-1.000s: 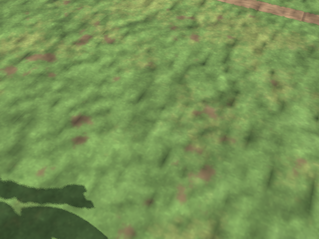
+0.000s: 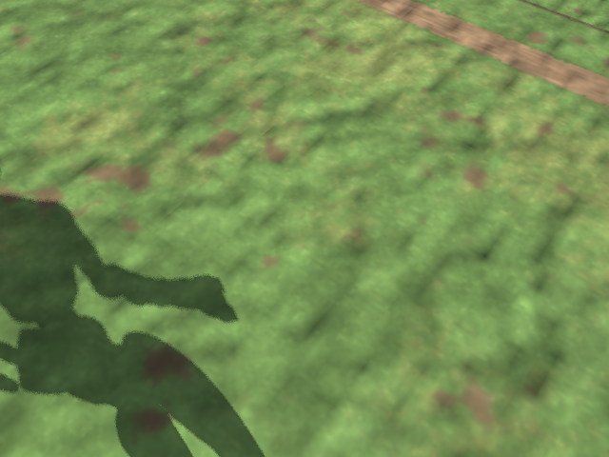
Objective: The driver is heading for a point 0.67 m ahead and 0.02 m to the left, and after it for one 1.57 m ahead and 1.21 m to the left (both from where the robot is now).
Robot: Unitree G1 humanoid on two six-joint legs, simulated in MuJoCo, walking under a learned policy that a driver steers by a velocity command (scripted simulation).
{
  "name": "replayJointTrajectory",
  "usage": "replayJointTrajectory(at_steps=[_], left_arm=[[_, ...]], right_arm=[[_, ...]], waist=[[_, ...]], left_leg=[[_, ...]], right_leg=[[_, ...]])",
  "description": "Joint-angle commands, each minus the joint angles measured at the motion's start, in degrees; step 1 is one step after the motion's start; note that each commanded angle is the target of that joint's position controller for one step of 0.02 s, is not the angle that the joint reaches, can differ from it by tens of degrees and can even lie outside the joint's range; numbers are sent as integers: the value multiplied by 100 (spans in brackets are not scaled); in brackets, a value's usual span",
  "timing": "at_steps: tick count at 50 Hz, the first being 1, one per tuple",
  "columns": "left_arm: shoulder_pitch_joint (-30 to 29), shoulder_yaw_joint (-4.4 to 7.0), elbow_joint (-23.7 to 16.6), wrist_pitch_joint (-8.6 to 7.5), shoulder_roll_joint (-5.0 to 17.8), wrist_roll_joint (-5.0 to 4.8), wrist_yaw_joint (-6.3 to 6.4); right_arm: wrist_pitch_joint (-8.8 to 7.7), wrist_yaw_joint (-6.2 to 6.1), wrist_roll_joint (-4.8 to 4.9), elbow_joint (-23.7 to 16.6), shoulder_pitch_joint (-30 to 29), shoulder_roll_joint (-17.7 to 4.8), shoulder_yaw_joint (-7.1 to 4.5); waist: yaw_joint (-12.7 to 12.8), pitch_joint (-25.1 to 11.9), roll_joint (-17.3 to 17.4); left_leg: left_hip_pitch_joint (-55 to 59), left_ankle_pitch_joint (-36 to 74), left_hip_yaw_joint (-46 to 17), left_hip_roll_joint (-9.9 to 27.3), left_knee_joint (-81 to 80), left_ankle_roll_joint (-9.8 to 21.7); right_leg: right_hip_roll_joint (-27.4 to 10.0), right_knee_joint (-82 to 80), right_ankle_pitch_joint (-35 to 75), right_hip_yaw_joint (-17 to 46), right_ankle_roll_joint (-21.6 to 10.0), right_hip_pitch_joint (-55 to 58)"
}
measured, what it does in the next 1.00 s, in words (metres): walks ahead, turning left: right foot, then left foot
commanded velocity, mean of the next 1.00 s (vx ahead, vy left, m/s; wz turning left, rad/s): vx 0.50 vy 0.00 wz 0.31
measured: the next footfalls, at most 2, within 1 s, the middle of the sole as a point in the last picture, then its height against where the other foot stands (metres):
right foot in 0.42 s outside the picture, level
left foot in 0.94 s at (236, 362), level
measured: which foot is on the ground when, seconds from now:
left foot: down 0.00-0.44, up 0.46-0.92, down 0.94-1.00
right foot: up 0.00-0.40, down 0.42-0.96, up 0.98-1.00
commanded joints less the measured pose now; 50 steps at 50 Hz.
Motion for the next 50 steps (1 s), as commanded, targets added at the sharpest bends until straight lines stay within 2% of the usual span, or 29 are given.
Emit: replayJointTrajectory(at_steps=[1, 2, 3, 5, 7, 11, 15, 18, 19, 20, 21, 22, 23, 24, 25, 26, 27, 30, 32, 35, 38, 42, 44, 45, 46, 47, 48, 49, 50], left_arm=[[-551, 98, -869, -430, 706, -81, -45], [-525, 157, -828, -379, 782, 73, 3], [-400, 184, -827, -294, 782, 120, -3], [-313, 177, -874, -161, 647, 177, 4], [-613, 139, -1015, -94, 533, 209, 26], [-1518, 36, -1250, -127, 327, 179, -20], [-1961, 43, -1372, -228, 454, 80, -164], [-1846, 117, -1404, -309, 645, 84, -232], [-1586, 152, -1351, -330, 695, 87, -225], [-1072, 232, -1216, -352, 827, 125, -194], [-254, 308, -1118, -369, 1072, 203, -158], [567, 457, -927, -322, 1575, 273, -150], [846, 403, -747, -279, 1264, 104, -220], [547, 283, -796, -249, 869, 19, -209], [176, 217, -875, -188, 725, 61, -190], [-87, 159, -876, -152, 609, 98, -196], [-229, 110, -885, -160, 510, 139, -198], [-218, 113, -780, -200, 571, 104, -210], [-116, 160, -681, -197, 754, 79, -177], [69, 176, -545, -128, 858, 32, -136], [384, 176, -374, -69, 939, -17, -126], [595, 201, -182, 26, 1035, -19, -113], [532, 231, -130, 77, 1103, -18, -82], [429, 247, -138, 102, 1155, -17, -60], [336, 241, -160, 136, 1147, -15, -29], [313, 189, -253, 141, 1039, 51, 20], [661, 17, -529, 43, 603, 199, 16], [737, -69, -501, -118, 455, 174, -50], [325, 47, -616, -250, 924, -7, -129]], right_arm=[[-92, -57, 5, -146, 1073, -808, -238], [-103, -75, -14, -243, 731, -602, -181], [-104, -99, -67, -340, 586, -548, -153], [-127, -146, -48, -369, 590, -645, -182], [-134, -222, -36, -339, 751, -811, -225], [-50, -325, 31, -265, 1095, -873, -244], [-7, -346, 42, -123, 1455, -819, -212], [14, -360, 1, -62, 1499, -820, -210], [28, -357, -8, -75, 1415, -827, -211], [30, -347, -21, -114, 1335, -726, -174], [12, -326, -81, -220, 1248, -512, -77], [-52, -330, 20, -237, 2044, -192, 28], [-107, -324, 72, -196, 2145, -350, 48], [-117, -310, 118, -246, 1570, -791, -59], [-115, -304, 62, -366, 1069, -796, -49], [-127, -288, -39, -451, 785, -719, -45], [-120, -278, -82, -452, 783, -652, -66], [-66, -263, -62, -387, 974, -373, -14], [-74, -280, -96, -498, 644, -290, 30], [-122, -251, -93, -589, 112, -162, 89], [-163, -184, -42, -700, -417, -138, 105], [-180, -60, 28, -890, -839, -227, 89], [-177, -6, 23, -940, -786, -318, 61], [-172, -3, 0, -888, -500, -421, 9], [-159, -24, -31, -706, 142, -585, -98], [-138, -76, -35, -478, 1044, -907, -249], [-109, -134, -113, -426, 1771, -1558, -400], [-100, -109, 28, -342, 1921, -1423, -360], [-96, -114, 8, -369, 1737, -1068, -247]], waist=[[-400, -1044, -132], [-190, -835, -132], [-25, -733, -4], [86, -642, 58], [35, -505, 87], [-332, -417, 360], [-572, -414, 526], [-448, -380, 674], [-278, -423, 746], [-10, -686, 705], [376, -1401, 409], [303, -2295, -1035], [359, -2276, -1730], [446, -1364, -1005], [371, -846, -503], [231, -421, -294], [67, -314, -375], [-89, -372, -593], [-33, -313, -479], [154, -274, -435], [372, -175, -442], [447, -42, -500], [310, -102, -540], [105, -292, -572], [-252, -695, -497], [-619, -1272, -305], [-628, -2067, 838], [-582, -2550, 1549], [-677, -1900, 1065]], left_leg=[[3403, 489, -3158, 1771, -1979, 1269], [2716, 1016, -2688, 1564, -2054, 1155], [2243, 1298, -2485, 1417, -2191, 1134], [1752, 1797, -2201, 1277, -2343, 1174], [1465, 2101, -1895, 1136, -2393, 1126], [1312, 1519, -1607, 757, -2207, 734], [1764, 939, -1982, 1037, -1919, 631], [2306, 1113, -2388, 1337, -1529, 518], [2367, 1493, -2398, 1318, -1316, 449], [2334, 2190, -2252, 1059, -766, 324], [1816, 1954, -1939, 760, 501, 128], [-163, 222, -1245, -67, 2616, -346], [-1293, -2178, -1345, -166, 3538, -436], [-1781, -1823, -1467, 156, 3964, -408], [-1754, -1350, -1186, 424, 3886, -395], [-1648, -1010, -1019, 623, 3486, -399], [-1370, -756, -979, 820, 3140, -407], [-986, -466, -742, 939, 2573, -512], [-1138, -55, -657, 998, 1942, -610], [-996, 863, -535, 950, 816, -656], [-709, 1407, -391, 781, 1, -668], [-842, 1092, -356, 696, -443, -453], [-633, 640, -277, 594, -571, -246], [-145, 497, -141, 429, -672, -120], [799, 605, 36, 207, -856, 35], [2242, 835, -329, 387, -778, 256], [4470, 806, -2671, 1770, -756, 1045], [5255, -60, -4775, 2396, -1693, 1675], [4839, -577, -4301, 2221, -1858, 1396]], right_leg=[[-205, 1031, 503, 820, -203, -3243], [-379, 560, 719, 795, -153, -2851], [-466, 358, 856, 814, -102, -2495], [-460, -85, 1021, 692, 80, -2298], [-381, -718, 1469, 578, 251, -2373], [-17, -2559, 2888, 492, 318, -2061], [138, -3400, 3254, 530, 202, -1816], [151, -3688, 2628, 547, -83, -1658], [210, -3845, 2472, 442, -209, -1327], [265, -4025, 2504, 353, -385, -571], [-385, -3820, 2658, 954, -754, 784], [-1582, -3934, 1894, 3144, -1714, 3015], [-2040, -4725, 598, 4743, -1952, 3296], [-1883, -4846, -82, 4223, -1685, 2635], [-1644, -4928, 187, 3449, -1483, 1871], [-1387, -5114, 743, 2915, -1429, 1159], [-1192, -5251, 1234, 2550, -1352, 743], [-937, -5527, 2195, 1850, -1405, 321], [-945, -5652, 2714, 1549, -1458, 344], [-793, -5690, 2983, 1085, -1307, 442], [-768, -5609, 2921, 873, -1209, 555], [-1123, -5395, 2993, 844, -1110, 1265], [-1234, -5095, 3668, 708, -989, 1566], [-1183, -4704, 4601, 532, -899, 1615], [-990, -3906, 5533, 239, -762, 1503], [-762, -2699, 5385, -48, -541, 791], [-101, -501, 3119, -299, -160, -1376], [553, 754, -404, 439, -16, -2816], [187, 1133, -212, 863, -100, -3461]])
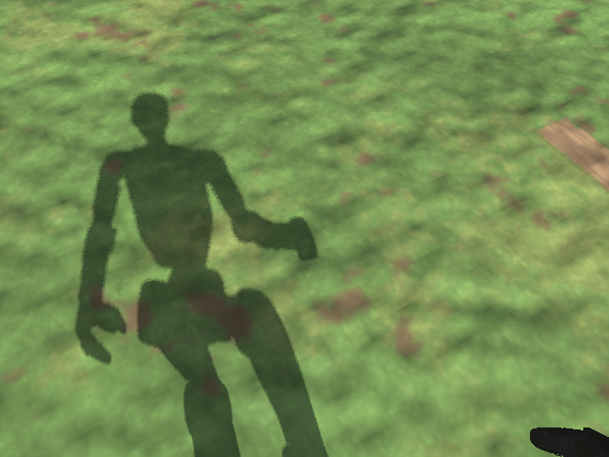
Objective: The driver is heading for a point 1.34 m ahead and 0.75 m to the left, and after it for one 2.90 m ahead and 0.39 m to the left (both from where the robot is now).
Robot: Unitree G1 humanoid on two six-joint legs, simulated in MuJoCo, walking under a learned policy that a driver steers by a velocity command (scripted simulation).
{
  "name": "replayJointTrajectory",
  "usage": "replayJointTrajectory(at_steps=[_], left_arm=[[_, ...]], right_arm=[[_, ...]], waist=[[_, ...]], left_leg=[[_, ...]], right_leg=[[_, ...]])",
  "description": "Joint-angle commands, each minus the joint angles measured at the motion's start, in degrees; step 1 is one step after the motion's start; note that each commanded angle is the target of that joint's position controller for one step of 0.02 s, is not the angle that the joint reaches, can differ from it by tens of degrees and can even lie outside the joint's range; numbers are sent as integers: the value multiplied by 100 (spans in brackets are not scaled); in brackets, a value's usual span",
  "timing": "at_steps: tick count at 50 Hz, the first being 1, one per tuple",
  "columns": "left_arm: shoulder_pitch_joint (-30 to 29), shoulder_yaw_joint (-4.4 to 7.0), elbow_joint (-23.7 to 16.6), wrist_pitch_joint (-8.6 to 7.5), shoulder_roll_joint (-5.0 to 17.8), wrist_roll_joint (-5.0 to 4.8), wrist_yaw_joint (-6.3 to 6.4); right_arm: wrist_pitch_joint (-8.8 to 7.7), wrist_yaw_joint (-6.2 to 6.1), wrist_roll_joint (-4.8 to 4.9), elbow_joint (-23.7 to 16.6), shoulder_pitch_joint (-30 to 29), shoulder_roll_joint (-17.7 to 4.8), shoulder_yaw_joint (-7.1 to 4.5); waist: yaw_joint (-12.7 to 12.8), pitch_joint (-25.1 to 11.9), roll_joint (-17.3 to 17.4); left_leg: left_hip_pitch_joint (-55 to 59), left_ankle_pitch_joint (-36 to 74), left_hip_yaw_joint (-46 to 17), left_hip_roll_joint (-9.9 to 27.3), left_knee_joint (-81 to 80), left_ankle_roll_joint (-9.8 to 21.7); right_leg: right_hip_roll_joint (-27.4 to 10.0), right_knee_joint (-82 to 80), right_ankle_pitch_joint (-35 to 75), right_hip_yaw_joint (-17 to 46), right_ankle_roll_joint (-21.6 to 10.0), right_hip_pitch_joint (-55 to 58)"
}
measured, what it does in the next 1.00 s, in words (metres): walks ahead, turning left: right foot, then left foot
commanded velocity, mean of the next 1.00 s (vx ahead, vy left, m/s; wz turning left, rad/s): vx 0.50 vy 0.00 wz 0.55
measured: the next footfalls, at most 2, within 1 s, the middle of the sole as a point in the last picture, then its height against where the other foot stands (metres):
right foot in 0.42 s outside the picture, level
left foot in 0.94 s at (207, 402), level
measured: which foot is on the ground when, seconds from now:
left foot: down 0.00-0.44, up 0.46-0.92, down 0.94-1.00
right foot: up 0.00-0.40, down 0.42-0.94, up 0.96-1.00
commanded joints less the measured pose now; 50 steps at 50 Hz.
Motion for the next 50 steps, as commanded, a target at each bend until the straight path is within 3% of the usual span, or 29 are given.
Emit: replayJointTrajectory(at_steps=[1, 2, 3, 5, 7, 12, 15, 18, 20, 21, 22, 23, 24, 25, 26, 27, 28, 30, 32, 38, 42, 44, 45, 46, 47, 48, 49, 50], left_arm=[[-454, 78, -800, -402, 756, -153, -90], [-628, 75, -837, -415, 695, -51, -70], [-659, 124, -839, -372, 725, 72, -38], [-536, 126, -888, -263, 600, 120, -30], [-677, 105, -964, -181, 491, 132, 1], [-1848, 2, -1270, -209, 235, 99, -40], [-2268, 28, -1419, -258, 341, 11, -104], [-2254, 120, -1470, -318, 543, -9, -145], [-1636, 219, -1327, -360, 665, -4, -114], [-975, 304, -1241, -384, 866, 76, -70], [-150, 427, -1160, -364, 1332, 180, -14], [210, 452, -969, -271, 1290, 60, -62], [-32, 329, -1066, -234, 816, -3, -58], [-270, 266, -1104, -185, 604, 19, -37], [-545, 219, -1088, -159, 501, 58, -38], [-727, 176, -1056, -159, 374, 84, -34], [-825, 169, -1024, -171, 359, 105, -35], [-849, 208, -933, -229, 413, 69, -49], [-797, 269, -817, -262, 572, 64, -44], [-611, 336, -571, -169, 849, 12, 2], [-359, 408, -403, -54, 1074, -109, 1], [-379, 461, -386, 17, 1241, -168, 23], [-401, 485, -390, 58, 1320, -194, 43], [-463, 460, -411, 98, 1269, -210, 67], [-369, 356, -488, 83, 1029, -77, 94], [109, 72, -876, -49, 191, 173, 18], [-406, 113, -915, -257, 610, -16, -52], [-944, 193, -1088, -354, 909, -225, -91]], right_arm=[[19, -66, -9, -3, 1543, -950, -322], [26, -62, -41, -47, 1227, -858, -287], [19, -63, -73, -116, 984, -713, -235], [16, -87, -75, -172, 830, -720, -244], [-7, -149, -45, -112, 919, -847, -285], [50, -280, 30, 106, 1405, -1010, -343], [96, -301, 79, 236, 1711, -1045, -354], [163, -332, 76, 272, 1760, -1016, -356], [211, -332, 57, 234, 1633, -905, -329], [197, -311, 15, 158, 1569, -649, -235], [154, -304, 42, 22, 1922, -308, -125], [106, -315, 107, -67, 2327, -379, -81], [121, -314, 149, 33, 2062, -893, -210], [162, -308, 105, -42, 1549, -1013, -250], [185, -296, 51, -108, 1305, -941, -256], [214, -278, 26, -141, 1208, -857, -277], [252, -249, 62, -146, 1265, -732, -266], [316, -227, 72, -195, 1214, -517, -226], [335, -221, 31, -295, 999, -452, -202], [239, -29, 37, -492, 88, -321, -120], [254, 88, 61, -748, -394, -397, -136], [281, 105, 20, -795, -245, -564, -222], [304, 93, 1, -727, 143, -723, -314], [325, 53, 14, -487, 1033, -971, -473], [374, -55, 48, -211, 2096, -1398, -674], [328, -102, 106, -259, 1904, -2104, -744], [225, -68, 72, -451, 2077, -1649, -595], [137, -40, 13, -354, 1909, -1322, -485]], waist=[[-812, -1058, 729], [-601, -625, 227], [-412, -447, 175], [-184, -382, 389], [-156, -292, 386], [-561, -85, 424], [-703, -75, 481], [-605, -120, 623], [-258, -331, 731], [65, -895, 569], [200, -1788, -461], [87, -2211, -1881], [160, -1454, -1119], [193, -830, -623], [65, -403, -381], [-73, -174, -456], [-188, -60, -611], [-240, 5, -624], [-237, 35, -466], [65, 167, -299], [140, 349, -317], [-64, 163, -444], [-327, -119, -506], [-835, -575, -386], [-1281, -1126, 87], [-550, -1557, 1761], [-976, -2318, 1124], [-1031, -1492, 777]], left_leg=[[3950, -543, -3318, 1822, -1546, 1358], [3088, 2, -2808, 1603, -1675, 1224], [2491, 525, -2460, 1403, -1821, 1133], [1873, 1000, -2254, 1244, -2038, 1203], [1502, 1240, -1947, 1137, -2143, 1245], [1124, 791, -1563, 753, -2031, 856], [1376, 452, -1908, 882, -1788, 779], [1872, 349, -2415, 1042, -1294, 657], [1856, 647, -2476, 854, -746, 482], [1493, 663, -2204, 557, 219, 295], [-92, -514, -1446, -97, 2098, -110], [-1427, -2611, -1094, -219, 3449, -280], [-1905, -2269, -1211, 155, 4036, -344], [-1944, -1790, -1002, 350, 4150, -382], [-1777, -1431, -891, 509, 3948, -411], [-1606, -1199, -875, 676, 3711, -412], [-1356, -1072, -811, 783, 3582, -414], [-1268, -858, -685, 847, 3372, -457], [-1429, -509, -689, 900, 2972, -516], [-1131, 958, -281, 815, 1156, -436], [-1033, 536, -17, 705, 513, -208], [-529, -75, 274, 411, 356, 14], [78, -295, 454, 169, 274, 155], [1321, 3, 564, -110, -80, 357], [3157, 119, -233, 231, -146, 648], [4880, -894, -3532, 1766, -687, 1671], [5107, -1691, -4867, 2119, -1516, 1885], [4602, -1224, -4060, 1973, -1616, 1580]], right_leg=[[-220, 2357, 198, 516, -123, -3744], [-397, 1872, 566, 465, -103, -3493], [-539, 1444, 799, 480, -52, -3116], [-558, 1079, 952, 440, 93, -2701], [-498, 609, 1269, 356, 250, -2655], [-137, -1425, 3010, 322, 333, -2168], [21, -1948, 3127, 417, 288, -1917], [80, -2334, 2522, 530, 128, -1663], [102, -2695, 2271, 378, -103, -751], [-361, -2603, 2257, 699, -382, 439], [-1611, -2555, 1939, 2268, -1040, 2557], [-2432, -3076, 659, 4300, -1564, 3298], [-2290, -3291, -91, 4027, -1387, 2695], [-2052, -3367, 165, 3175, -1170, 1973], [-1794, -3547, 750, 2543, -1087, 1257], [-1594, -3712, 1174, 2077, -1031, 795], [-1455, -3881, 1421, 1694, -991, 431], [-1390, -4127, 1914, 1158, -1070, 179], [-1460, -4241, 2407, 795, -1161, 240], [-1327, -4241, 2964, -353, -933, 586], [-1558, -4050, 3265, -637, -785, 1160], [-1579, -3431, 4881, -866, -671, 1398], [-1522, -2744, 5831, -1010, -596, 1408], [-1336, -1594, 6196, -1219, -441, 1045], [-1114, 97, 4835, -1233, -189, -306], [11, 2151, -478, -855, 161, -2920], [115, 2816, -797, 479, 91, -3490], [-126, 2756, -219, 500, -14, -3926]])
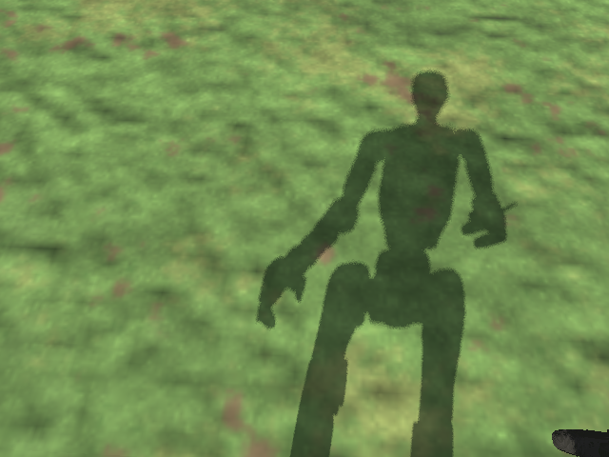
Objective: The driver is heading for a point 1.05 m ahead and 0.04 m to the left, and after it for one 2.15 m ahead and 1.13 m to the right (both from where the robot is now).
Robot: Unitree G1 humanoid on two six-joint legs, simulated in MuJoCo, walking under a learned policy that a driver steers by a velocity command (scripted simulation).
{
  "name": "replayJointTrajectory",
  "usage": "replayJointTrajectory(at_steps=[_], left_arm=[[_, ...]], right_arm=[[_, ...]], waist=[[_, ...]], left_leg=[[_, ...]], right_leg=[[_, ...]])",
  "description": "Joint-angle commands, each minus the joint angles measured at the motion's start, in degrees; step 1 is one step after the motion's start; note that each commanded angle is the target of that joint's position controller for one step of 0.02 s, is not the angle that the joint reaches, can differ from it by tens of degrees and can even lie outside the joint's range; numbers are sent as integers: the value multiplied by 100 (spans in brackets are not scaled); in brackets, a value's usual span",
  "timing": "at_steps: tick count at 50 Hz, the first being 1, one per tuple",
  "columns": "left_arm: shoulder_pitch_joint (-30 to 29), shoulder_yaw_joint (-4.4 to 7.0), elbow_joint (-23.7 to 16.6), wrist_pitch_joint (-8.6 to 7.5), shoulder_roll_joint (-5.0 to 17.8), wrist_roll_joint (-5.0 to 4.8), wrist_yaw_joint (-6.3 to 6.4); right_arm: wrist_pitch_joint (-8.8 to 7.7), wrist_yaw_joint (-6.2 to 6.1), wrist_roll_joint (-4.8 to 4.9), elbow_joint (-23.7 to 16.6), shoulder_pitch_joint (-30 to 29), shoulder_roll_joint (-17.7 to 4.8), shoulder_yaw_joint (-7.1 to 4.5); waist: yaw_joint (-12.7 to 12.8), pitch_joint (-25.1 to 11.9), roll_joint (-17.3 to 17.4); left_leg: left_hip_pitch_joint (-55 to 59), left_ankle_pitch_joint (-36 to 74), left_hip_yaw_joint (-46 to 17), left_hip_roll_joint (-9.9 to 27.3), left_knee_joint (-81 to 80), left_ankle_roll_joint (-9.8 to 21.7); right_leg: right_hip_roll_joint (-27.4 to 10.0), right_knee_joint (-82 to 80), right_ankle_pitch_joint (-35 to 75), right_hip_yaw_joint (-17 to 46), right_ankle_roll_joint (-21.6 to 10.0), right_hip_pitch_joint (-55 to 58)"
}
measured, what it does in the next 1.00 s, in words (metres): walks ahead: right foot, then left foot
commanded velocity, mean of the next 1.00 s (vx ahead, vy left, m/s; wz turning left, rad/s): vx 0.50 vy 0.00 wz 0.28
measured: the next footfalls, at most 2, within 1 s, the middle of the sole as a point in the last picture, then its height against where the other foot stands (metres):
right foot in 0.42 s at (370, 455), level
left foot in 0.94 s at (229, 354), level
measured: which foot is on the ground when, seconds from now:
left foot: down 0.00-0.44, up 0.46-0.92, down 0.94-1.00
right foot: up 0.00-0.40, down 0.42-0.96, up 0.98-1.00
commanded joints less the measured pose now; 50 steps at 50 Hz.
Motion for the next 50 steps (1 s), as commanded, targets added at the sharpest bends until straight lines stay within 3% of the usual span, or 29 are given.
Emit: replayJointTrajectory(at_steps=[1, 2, 3, 5, 7, 12, 16, 19, 20, 21, 22, 23, 24, 25, 26, 27, 29, 31, 33, 36, 38, 42, 44, 46, 47, 48, 49, 50], left_arm=[[-640, 46, -903, -422, 706, -91, -47], [-633, 64, -840, -426, 704, 65, -3], [-515, 100, -811, -374, 747, 121, -1], [-421, 98, -785, -249, 647, 166, -14], [-612, 55, -837, -168, 492, 208, -1], [-1708, -67, -1107, -188, 223, 156, -70], [-2015, -36, -1208, -269, 359, 82, -177], [-1796, 35, -1200, -316, 494, 87, -201], [-1459, 83, -1115, -332, 545, 103, -179], [-886, 170, -988, -357, 709, 154, -147], [-19, 250, -912, -370, 1029, 229, -120], [626, 378, -615, -292, 1356, 205, -167], [667, 248, -608, -279, 857, 15, -211], [355, 169, -649, -250, 595, 8, -187], [44, 122, -715, -212, 533, 86, -169], [-143, 87, -695, -191, 443, 124, -161], [-239, 25, -671, -211, 300, 164, -145], [-135, 37, -581, -236, 375, 87, -132], [-21, 87, -494, -226, 573, 52, -101], [143, 106, -381, -165, 693, 20, -68], [327, 104, -280, -130, 736, -11, -58], [673, 114, -65, -27, 802, -49, -43], [669, 146, -7, 38, 894, -58, -12], [563, 133, -7, 89, 900, -73, 16], [510, 41, -92, 82, 707, -4, 24], [917, -151, -297, -2, 114, 106, 10], [1065, -168, -234, -99, 149, -12, -4], [617, 1, -299, -135, 703, -159, -21]], right_arm=[[-173, -43, -26, -31, 1452, -996, -309], [-173, -54, -38, -81, 1048, -833, -254], [-177, -74, -105, -169, 793, -709, -199], [-201, -117, -111, -170, 664, -706, -191], [-221, -188, -87, -63, 791, -790, -211], [-161, -311, -25, 203, 1201, -893, -241], [-137, -322, 10, 455, 1545, -804, -210], [-87, -325, -25, 577, 1581, -789, -210], [-67, -317, -28, 580, 1519, -751, -197], [-66, -299, -55, 555, 1487, -588, -135], [-80, -295, -149, 456, 1615, -354, -28], [-140, -302, 29, 471, 2340, -83, 58], [-177, -309, 64, 547, 2152, -533, -2], [-189, -300, 71, 449, 1463, -787, -75], [-200, -302, 3, 347, 1043, -746, -56], [-233, -283, -79, 276, 807, -660, -59], [-236, -244, -74, 324, 932, -469, -46], [-214, -231, -83, 329, 905, -291, 1], [-227, -227, -128, 202, 522, -176, 63], [-278, -172, -115, 122, -5, -70, 123], [-307, -125, -80, 68, -345, -64, 137], [-347, -20, -20, -116, -864, -161, 114], [-369, 18, -25, -132, -815, -278, 73], [-380, -22, -81, 125, 90, -568, -92], [-376, -85, -132, 340, 1048, -873, -223], [-333, -149, -248, 422, 1799, -1472, -356], [-292, -134, -168, 502, 1964, -1202, -290], [-297, -135, -124, 514, 1642, -849, -173]], waist=[[-763, -1310, 357], [-515, -995, 147], [-296, -882, 258], [-150, -788, 297], [-164, -627, 224], [-562, -348, 397], [-713, -317, 487], [-580, -287, 703], [-387, -389, 736], [-114, -810, 638], [171, -1680, 22], [17, -2329, -1823], [144, -1929, -1340], [242, -1146, -736], [137, -741, -313], [17, -426, -206], [-195, -439, -500], [-221, -444, -574], [-139, -348, -466], [32, -289, -426], [156, -229, -428], [244, -72, -460], [104, -108, -510], [-445, -647, -444], [-891, -1336, -271], [-921, -2279, 956], [-933, -2748, 1580], [-946, -1762, 976]], left_leg=[[3924, -445, -3425, 1711, -2046, 1342], [3161, 201, -2901, 1486, -2070, 1197], [2619, 711, -2590, 1330, -2183, 1149], [2081, 1233, -2354, 1220, -2373, 1206], [1696, 1519, -2029, 1083, -2458, 1206], [1366, 851, -1677, 691, -2373, 809], [1812, 461, -2035, 957, -2036, 702], [2298, 929, -2322, 1171, -1630, 588], [2338, 1451, -2277, 1067, -1328, 504], [2244, 2010, -2057, 764, -575, 349], [1412, 1173, -1698, 402, 997, 122], [-557, -1663, -1068, -434, 2858, -330], [-1356, -2183, -1384, -188, 3567, -352], [-1617, -1694, -1310, 34, 3722, -346], [-1493, -1294, -1034, 267, 3571, -350], [-1405, -1003, -913, 465, 3205, -360], [-926, -726, -783, 682, 2722, -386], [-891, -668, -622, 743, 2279, -462], [-1027, -268, -522, 800, 1599, -544], [-804, 721, -395, 736, 505, -574], [-517, 1198, -289, 616, -50, -591], [-433, 1137, -275, 495, -598, -449], [-203, 769, -242, 430, -809, -297], [1277, 693, -35, 193, -1136, -49], [2816, 784, -420, 612, -966, 195], [5066, 542, -2544, 2154, -940, 869], [5259, -495, -4182, 2653, -1739, 1284], [4485, -963, -3505, 2431, -1932, 1005]], right_leg=[[-15, 1469, 570, 792, -241, -3636], [-181, 990, 860, 791, -197, -3257], [-287, 722, 1061, 838, -166, -2843], [-266, 348, 1225, 757, -21, -2529], [-175, -183, 1593, 666, 139, -2496], [222, -2225, 3294, 631, 233, -2089], [297, -2872, 3482, 726, 80, -1834], [324, -3077, 2744, 646, -190, -1600], [412, -3283, 2636, 498, -330, -1140], [298, -3329, 2721, 545, -543, -228], [-616, -3059, 2918, 1495, -986, 1377], [-1645, -3734, 1408, 4062, -1864, 3070], [-1760, -4196, 70, 4784, -1787, 2974], [-1589, -4303, 67, 4047, -1577, 2284], [-1367, -4382, 654, 3392, -1469, 1589], [-1161, -4518, 1261, 2958, -1471, 1046], [-844, -4729, 2011, 2376, -1408, 591], [-805, -4879, 2544, 2013, -1497, 455], [-832, -5034, 2907, 1744, -1553, 431], [-660, -5103, 3116, 1238, -1396, 408], [-603, -5070, 3149, 1017, -1313, 372], [-888, -4877, 3185, 1081, -1224, 835], [-1024, -4629, 3591, 1105, -1122, 1120], [-755, -3521, 5009, 851, -918, 966], [-474, -2274, 4601, 676, -729, 205], [310, -60, 2130, 285, -335, -1898], [611, 1014, -430, 895, -280, -2865], [288, 1404, -145, 1095, -321, -3332]])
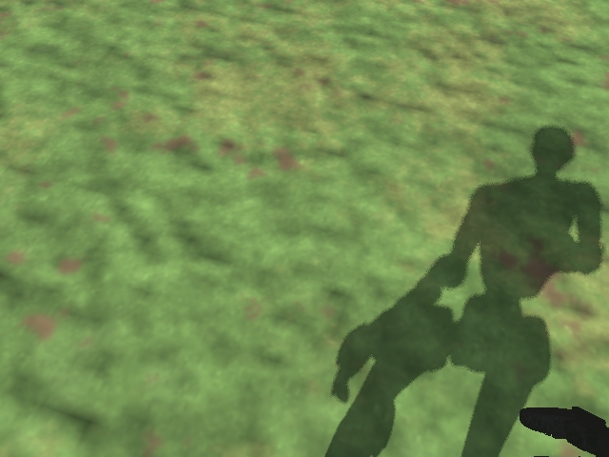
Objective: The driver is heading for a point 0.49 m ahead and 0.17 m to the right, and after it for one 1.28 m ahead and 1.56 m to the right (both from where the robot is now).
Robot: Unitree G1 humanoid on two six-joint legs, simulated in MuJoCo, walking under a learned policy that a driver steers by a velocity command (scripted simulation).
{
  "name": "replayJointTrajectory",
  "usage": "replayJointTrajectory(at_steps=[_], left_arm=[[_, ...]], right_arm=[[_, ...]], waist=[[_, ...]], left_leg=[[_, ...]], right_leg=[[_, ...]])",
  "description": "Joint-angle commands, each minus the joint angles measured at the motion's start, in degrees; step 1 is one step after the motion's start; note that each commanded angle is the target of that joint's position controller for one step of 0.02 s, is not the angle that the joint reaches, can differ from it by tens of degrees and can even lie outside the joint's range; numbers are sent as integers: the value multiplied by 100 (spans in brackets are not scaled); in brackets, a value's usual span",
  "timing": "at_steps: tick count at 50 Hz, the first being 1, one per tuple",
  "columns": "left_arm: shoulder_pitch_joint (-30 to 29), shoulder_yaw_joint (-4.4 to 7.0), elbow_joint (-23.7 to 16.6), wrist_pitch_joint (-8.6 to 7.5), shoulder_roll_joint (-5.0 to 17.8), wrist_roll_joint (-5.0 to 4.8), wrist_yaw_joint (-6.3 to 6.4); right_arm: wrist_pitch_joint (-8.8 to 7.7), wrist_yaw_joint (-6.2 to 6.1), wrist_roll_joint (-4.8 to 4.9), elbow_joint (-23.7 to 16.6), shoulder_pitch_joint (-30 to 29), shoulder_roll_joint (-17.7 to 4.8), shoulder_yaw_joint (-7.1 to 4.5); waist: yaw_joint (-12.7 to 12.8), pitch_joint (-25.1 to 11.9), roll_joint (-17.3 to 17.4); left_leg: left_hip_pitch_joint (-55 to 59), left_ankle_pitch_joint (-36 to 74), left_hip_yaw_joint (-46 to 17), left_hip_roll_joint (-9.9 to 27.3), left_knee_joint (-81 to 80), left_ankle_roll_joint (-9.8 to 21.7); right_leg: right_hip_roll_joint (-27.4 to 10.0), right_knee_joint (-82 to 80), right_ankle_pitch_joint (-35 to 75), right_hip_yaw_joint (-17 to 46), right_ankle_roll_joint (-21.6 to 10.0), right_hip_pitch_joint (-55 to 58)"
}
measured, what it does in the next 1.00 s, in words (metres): walks ahead, turning right: right foot, then left foot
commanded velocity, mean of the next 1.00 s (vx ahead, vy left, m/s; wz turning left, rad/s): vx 0.50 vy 0.00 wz -0.50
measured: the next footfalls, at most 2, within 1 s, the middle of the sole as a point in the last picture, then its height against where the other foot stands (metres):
right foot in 0.48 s outside the picture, level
left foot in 0.94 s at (359, 340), level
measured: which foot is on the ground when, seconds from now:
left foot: down 0.00-0.50, up 0.52-0.92, down 0.94-1.00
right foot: up 0.00-0.46, down 0.48-0.96, up 0.98-1.00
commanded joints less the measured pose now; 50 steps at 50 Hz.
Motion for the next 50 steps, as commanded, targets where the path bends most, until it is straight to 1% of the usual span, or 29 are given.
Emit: replayJointTrajectory(at_steps=[1, 2, 3, 5, 7, 9, 13, 17, 19, 21, 22, 23, 24, 25, 26, 27, 28, 29, 30, 31, 34, 39, 41, 44, 46, 47, 48, 49, 50], left_arm=[[-399, 153, -662, -219, 797, -144, -16], [-555, 161, -675, -177, 716, -82, -3], [-502, 198, -639, -97, 660, -30, 15], [-266, 174, -541, 51, 397, -37, 14], [-393, 186, -607, 126, 324, -30, 32], [-653, 193, -708, 127, 294, -8, 26], [-1333, 124, -925, 61, 146, 19, -117], [-2082, 57, -1320, 56, 60, 20, -262], [-2260, 64, -1505, 59, 94, 17, -338], [-2100, 138, -1600, 82, 236, 16, -381], [-1788, 211, -1575, 105, 365, 14, -379], [-1145, 340, -1452, 120, 589, -1, -350], [-194, 531, -1227, 147, 920, -2, -258], [269, 699, -1128, 193, 1580, -6, -127], [139, 630, -1313, 114, 1576, -11, -143], [102, 495, -1305, 55, 1123, 36, -166], [-155, 440, -1297, 7, 939, 45, -162], [-544, 392, -1342, -13, 788, 33, -159], [-838, 333, -1432, -25, 604, 75, -136], [-975, 307, -1517, -24, 553, 120, -115], [-920, 358, -1494, -54, 733, 85, -26], [-514, 417, -1335, 29, 896, 22, 100], [-319, 430, -1247, 54, 921, -8, 105], [-260, 424, -1198, 86, 842, -22, 135], [-395, 412, -1233, 119, 764, 4, 140], [-392, 333, -1266, 113, 542, 31, 127], [-253, 191, -1352, 104, 164, 128, 110], [570, 107, -1539, 45, -92, -76, 97], [409, 217, -1368, 53, 567, -135, 129]], right_arm=[[23, -74, 29, 164, 1667, -901, -312], [-3, -52, 7, 179, 1303, -716, -251], [-59, -35, -26, 192, 1054, -563, -214], [-159, -25, -68, 283, 861, -535, -238], [-227, -48, -101, 412, 855, -624, -281], [-237, -96, -120, 545, 950, -684, -304], [-183, -178, -74, 702, 1076, -858, -327], [-30, -214, 13, 957, 1547, -1036, -384], [79, -225, 64, 1029, 1636, -1101, -409], [169, -270, 91, 1004, 1538, -1256, -449], [215, -304, 103, 982, 1495, -1339, -473], [259, -330, 106, 963, 1431, -1392, -483], [251, -354, 121, 916, 1338, -1346, -450], [144, -302, -78, 681, 1757, -743, -259], [-96, -194, -63, 530, 1747, -516, -121], [-265, -98, 168, 384, 1020, -987, -252], [-349, -75, 253, 250, 740, -961, -227], [-365, -116, 139, 304, 745, -896, -225], [-316, -148, 22, 363, 830, -967, -277], [-238, -142, -15, 381, 943, -960, -295], [-84, -167, -90, 322, 902, -737, -250], [-110, -110, -33, 35, -216, -485, -114], [-147, -65, 40, -54, -444, -589, -138], [-218, -13, 71, -82, -381, -855, -240], [-273, -23, 68, 50, 146, -972, -328], [-302, -60, 6, 164, 699, -1125, -413], [-307, -108, -75, 235, 1520, -1434, -491], [-216, -69, -105, 453, 1920, -1887, -599], [-200, -40, 17, 350, 1741, -1305, -482]], waist=[[-945, -936, 860], [-758, -522, 644], [-568, -315, 743], [-360, -210, 756], [-305, -76, 572], [-353, 17, 447], [-589, 188, 325], [-886, 429, 203], [-878, 424, 255], [-662, 146, 477], [-449, -105, 615], [-70, -471, 632], [454, -942, 430], [257, -1526, -839], [50, -2343, -1069], [366, -1937, -491], [202, -1187, -270], [-102, -704, 143], [-310, -499, 66], [-457, -430, -44], [-541, -326, -79], [-102, -167, -343], [-13, -166, -409], [-130, -187, -544], [-448, -287, -677], [-718, -651, -586], [-987, -1466, 162], [-572, -2008, 2218], [-751, -1561, 1454]], left_leg=[[3461, -1096, -2732, 1983, -1553, 1025], [2751, -769, -2194, 1731, -1798, 913], [2253, -408, -1742, 1534, -2009, 817], [1700, 170, -1163, 1411, -2329, 810], [1599, 712, -695, 1401, -2474, 831], [1758, 1117, -319, 1376, -2505, 822], [1954, 1350, 376, 1249, -2578, 648], [2806, 1698, 617, 1524, -2363, 609], [3229, 2330, 731, 1635, -2047, 543], [3407, 4149, 913, 1633, -1403, 414], [3429, 5098, 976, 1614, -846, 352], [3233, 5507, 1050, 1521, 74, 259], [2417, 4820, 1142, 1285, 1417, 49], [69, 938, 1098, 617, 3545, -286], [-1398, -2584, -190, -373, 4860, -424], [-2001, -2225, -803, 4, 4974, -286], [-2078, -1716, -720, 243, 4549, -175], [-1805, -1375, -674, 470, 3969, -193], [-1396, -1145, -667, 623, 3547, -252], [-1068, -1006, -674, 669, 3379, -323], [-851, -597, -490, 599, 2612, -634], [-322, 1208, -394, 175, 409, -766], [-161, 1355, -492, 78, 51, -731], [10, 911, -711, 81, -326, -547], [661, 546, -599, 53, -541, -327], [1567, 452, -675, 239, -624, -134], [2997, -24, -1668, 1240, -604, 193], [4550, -1510, -4505, 2425, -1270, 1157], [4257, -2912, -4812, 2377, -1604, 1030]], right_leg=[[-368, 2247, 199, 308, -111, -3393], [-534, 1964, 601, 240, -66, -3209], [-685, 1720, 917, 282, -32, -2927], [-739, 1644, 1286, 277, 58, -2500], [-735, 1459, 1695, 366, 131, -2679], [-699, 972, 2243, 456, 173, -2956], [-601, -388, 3270, 52, 99, -2798], [-545, -1102, 3059, -256, -86, -3150], [-446, -1278, 2592, -455, -220, -3199], [-121, -1321, 2013, -802, -427, -2625], [101, -1275, 1708, -965, -551, -2133], [325, -1397, 1641, -1030, -718, -1262], [405, -1850, 2019, -784, -966, 284], [-985, -1855, 2015, 1555, -1716, 2511], [-1954, -2885, 1242, 4451, -2584, 3483], [-1816, -3198, 1143, 3903, -2224, 3232], [-1594, -3239, 1427, 3076, -1978, 2412], [-1323, -3287, 2008, 2445, -1776, 1522], [-1132, -3384, 2573, 2012, -1679, 885], [-998, -3516, 2839, 1844, -1664, 462], [-811, -3672, 3491, 1374, -1694, -213], [-399, -3537, 2629, 1010, -1241, -615], [-528, -3408, 2282, 1292, -1176, -465], [-762, -2927, 1958, 1850, -1050, 22], [-705, -2462, 2079, 2014, -895, 60], [-410, -1755, 2205, 1816, -708, -129], [7, -100, 1267, 1277, -484, -792], [668, 1735, -810, 622, -141, -2843], [190, 2439, -488, 807, -71, -3504]])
